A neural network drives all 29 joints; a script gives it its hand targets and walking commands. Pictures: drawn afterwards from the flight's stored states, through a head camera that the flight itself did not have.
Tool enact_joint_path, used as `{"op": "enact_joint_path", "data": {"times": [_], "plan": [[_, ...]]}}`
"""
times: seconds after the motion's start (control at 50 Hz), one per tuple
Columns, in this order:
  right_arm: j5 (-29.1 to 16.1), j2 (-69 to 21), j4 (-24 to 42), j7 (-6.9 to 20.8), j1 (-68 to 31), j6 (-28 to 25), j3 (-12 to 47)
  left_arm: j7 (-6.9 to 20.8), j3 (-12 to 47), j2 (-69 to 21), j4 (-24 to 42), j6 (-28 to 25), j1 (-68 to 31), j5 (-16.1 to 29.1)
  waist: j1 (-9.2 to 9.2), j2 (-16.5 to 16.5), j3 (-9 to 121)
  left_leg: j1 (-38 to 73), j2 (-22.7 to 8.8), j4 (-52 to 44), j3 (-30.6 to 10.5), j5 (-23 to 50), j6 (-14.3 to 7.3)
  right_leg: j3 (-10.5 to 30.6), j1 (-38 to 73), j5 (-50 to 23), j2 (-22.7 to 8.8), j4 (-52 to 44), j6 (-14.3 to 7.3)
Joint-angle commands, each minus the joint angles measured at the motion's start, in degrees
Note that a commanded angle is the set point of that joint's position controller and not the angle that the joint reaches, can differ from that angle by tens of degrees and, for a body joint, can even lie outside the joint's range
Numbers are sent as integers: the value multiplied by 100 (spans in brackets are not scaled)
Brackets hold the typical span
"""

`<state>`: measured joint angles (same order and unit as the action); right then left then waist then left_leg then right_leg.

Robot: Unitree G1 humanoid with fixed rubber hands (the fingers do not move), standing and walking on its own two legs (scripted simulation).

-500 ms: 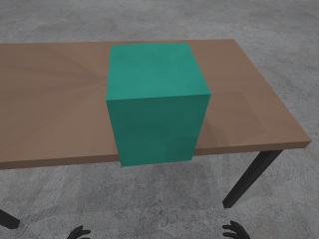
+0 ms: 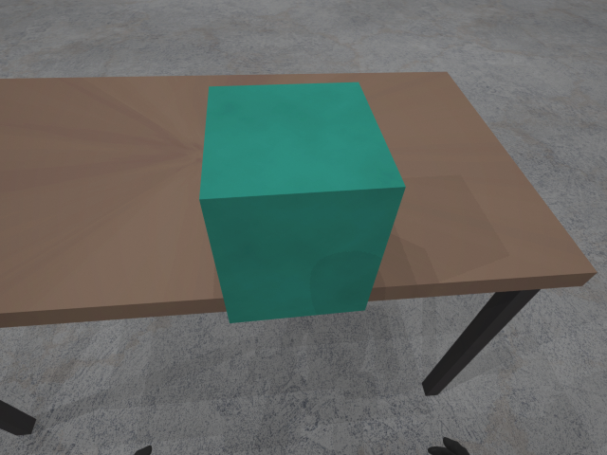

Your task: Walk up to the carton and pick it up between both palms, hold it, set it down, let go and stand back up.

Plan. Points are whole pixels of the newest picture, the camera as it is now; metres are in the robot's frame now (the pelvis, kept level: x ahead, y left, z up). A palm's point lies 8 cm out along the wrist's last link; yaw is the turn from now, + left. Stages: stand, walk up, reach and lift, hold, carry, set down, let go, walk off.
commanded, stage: stand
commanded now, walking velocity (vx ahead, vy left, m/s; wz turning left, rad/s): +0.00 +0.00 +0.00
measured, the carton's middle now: (292, 206) +0.43 +0.01 +0.10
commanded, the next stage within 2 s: reach and lift in 1.72 s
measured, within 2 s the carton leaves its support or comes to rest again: neither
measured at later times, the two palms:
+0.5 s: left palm out of the picture +0.09 +0.23 -0.12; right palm out of the picture +0.09 -0.23 -0.11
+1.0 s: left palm out of the picture +0.04 +0.23 -0.13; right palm out of the picture +0.03 -0.23 -0.12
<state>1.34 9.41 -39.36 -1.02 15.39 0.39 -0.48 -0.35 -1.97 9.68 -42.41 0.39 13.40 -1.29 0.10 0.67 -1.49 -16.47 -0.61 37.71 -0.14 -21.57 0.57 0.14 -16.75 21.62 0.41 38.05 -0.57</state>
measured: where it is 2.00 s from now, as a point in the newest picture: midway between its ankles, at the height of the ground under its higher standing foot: outside the picture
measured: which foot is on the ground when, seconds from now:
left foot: down 0.00-1.00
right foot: down 0.00-1.00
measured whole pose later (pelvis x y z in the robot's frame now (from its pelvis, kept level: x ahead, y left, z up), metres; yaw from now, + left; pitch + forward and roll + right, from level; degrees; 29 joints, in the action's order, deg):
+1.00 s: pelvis +0.01 +0.00 +0.01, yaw +0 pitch -3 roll +0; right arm 0.9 8.6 -56.2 -2.5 16.8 0.7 -1.4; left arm -2.3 -2.6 8.8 -58.7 0.2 15.0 -0.6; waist 0.1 0.6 -3.7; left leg -6.9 -0.8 28.2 0.3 -18.2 0.7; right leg 0.6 -7.6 18.3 0.6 28.9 -0.6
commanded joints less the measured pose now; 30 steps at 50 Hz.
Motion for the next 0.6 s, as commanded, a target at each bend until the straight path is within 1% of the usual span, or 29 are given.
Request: {"op": "enact_joint_path", "data": {"times": [0.0,0.04,0.06,0.08,0.1,0.12,0.14,0.16,0.18,0.2,0.22,0.24,0.26,0.28,0.3,0.32,0.34,0.36,0.38,0.4,0.42,0.44,0.46,0.48,0.5,0.52,0.54,0.56,0.58], "plan": [[-12,521,375,-28,22,-123,-174,-49,-123,500,365,-127,23,33,16,-6,568,269,-220,-606,-229,1728,-232,351,328,-2040,-315,-696,-216],[2,521,351,-35,67,-118,-181,-57,-122,490,352,-84,-28,30,-38,-16,409,196,-203,-640,-246,1529,-250,308,198,-1936,-300,-727,-191],[10,473,311,-54,79,-111,-171,-56,-149,532,307,-77,-77,18,-28,-68,152,117,-208,-694,-235,1625,-234,309,109,-1855,-310,-715,-194],[3,468,306,-46,48,-76,-162,-67,-139,470,289,-62,33,14,9,-82,256,61,-201,-673,-231,1531,-215,277,236,-1733,-312,-748,-195],[12,509,277,-69,50,-59,-194,-73,-119,434,261,-56,51,11,3,-64,-5,106,-163,-658,-192,1494,-198,367,-25,-1716,-321,-822,-209],[14,609,206,-89,220,-58,-222,-71,-134,483,215,-45,124,7,-32,-188,158,110,-229,-693,-250,1527,-237,306,201,-1783,-278,-762,-200],[17,569,213,-95,114,-63,-205,-98,-137,489,219,-72,54,11,-24,-207,22,21,-235,-748,-259,1647,-233,327,229,-1870,-330,-747,-234],[-14,486,217,-75,122,-57,-181,-77,-164,552,212,-54,55,9,0,-157,30,20,-208,-783,-253,1463,-222,290,172,-1667,-283,-792,-175],[-19,443,184,-77,110,-58,-179,-75,-188,605,180,-82,62,7,-4,-135,246,87,-220,-760,-252,1501,-220,311,289,-1708,-312,-786,-200],[-23,531,139,-96,99,-42,-189,-64,-164,508,134,-84,158,9,44,-245,142,181,-233,-725,-240,1624,-223,348,220,-1843,-336,-802,-218],[-35,490,159,-102,89,-74,-198,-82,-160,542,58,-93,241,24,17,-87,208,317,-263,-682,-242,1935,-233,362,209,-2186,-348,-739,-234],[-27,569,140,-86,128,-74,-208,-99,-169,581,7,-85,277,33,49,51,305,295,-242,-723,-211,1703,-234,393,254,-1997,-356,-836,-238],[-19,585,92,-91,78,-76,-221,-104,-160,550,53,-95,64,30,-19,36,261,250,-206,-751,-189,1606,-236,411,345,-1957,-378,-821,-242],[-15,529,62,-79,65,-84,-201,-98,-151,496,60,-91,64,21,-14,-76,297,332,-238,-735,-199,1792,-232,383,381,-2155,-371,-787,-246],[-2,549,51,-85,50,-113,-202,-103,-160,467,12,-77,38,30,5,-148,324,298,-270,-773,-226,1884,-262,364,469,-2189,-346,-750,-228],[-14,600,-10,-122,107,-109,-230,-123,-183,554,18,-75,72,33,50,-150,339,249,-282,-815,-270,1845,-273,323,431,-2045,-342,-784,-220],[-16,513,-38,-91,94,-108,-212,-120,-181,524,-50,-71,144,34,23,-99,121,338,-293,-808,-276,1938,-273,322,327,-2048,-324,-835,-197],[-20,552,-73,-81,103,-107,-222,-118,-191,571,-154,-82,175,43,-4,46,162,506,-287,-770,-235,2093,-270,357,244,-2191,-339,-861,-220],[-34,603,-140,-86,214,-89,-243,-103,-200,585,-169,-82,183,29,-11,32,221,482,-296,-785,-216,2015,-257,361,372,-2235,-368,-877,-238],[-44,608,-210,-110,202,-50,-242,-119,-178,475,-193,-101,179,29,1,-15,108,329,-274,-827,-231,1799,-252,352,384,-2080,-376,-939,-236],[-39,553,-220,-91,171,-52,-248,-105,-182,514,-175,-98,126,38,-44,-120,84,361,-266,-841,-247,1826,-267,377,362,-2131,-373,-944,-237],[-32,483,-226,-82,151,-44,-215,-112,-192,540,-271,-97,112,30,-48,191,110,426,-270,-840,-223,1888,-274,377,381,-2169,-370,-960,-261],[-20,581,-312,-120,237,-47,-236,-131,-201,552,-290,-92,189,30,-16,-20,63,439,-280,-872,-218,1826,-259,373,355,-2184,-357,-997,-229],[-23,594,-372,-133,224,-52,-244,-134,-188,507,-360,-89,202,34,-8,-85,2,343,-302,-908,-267,2029,-271,370,474,-2239,-377,-957,-232],[-43,602,-411,-117,247,-84,-255,-145,-215,633,-425,-100,230,44,-30,-156,203,437,-299,-936,-237,2119,-261,399,660,-2318,-391,-939,-247],[-25,598,-431,-138,230,-81,-248,-157,-198,573,-431,-104,270,48,19,-254,136,517,-309,-905,-225,2228,-255,409,576,-2423,-429,-941,-249],[-27,608,-516,-149,240,-72,-274,-173,-214,585,-458,-111,262,38,-6,-162,158,508,-280,-915,-205,2238,-252,421,688,-2544,-452,-964,-266],[-37,635,-555,-148,293,-67,-274,-169,-227,602,-456,-108,190,26,-27,-175,241,557,-299,-958,-248,2241,-239,388,747,-2571,-449,-968,-257],[-39,566,-622,-154,276,-57,-260,-174,-193,492,-539,-97,165,48,-34,-215,50,506,-298,-1003,-237,2297,-244,370,662,-2464,-437,-1012,-249]]}}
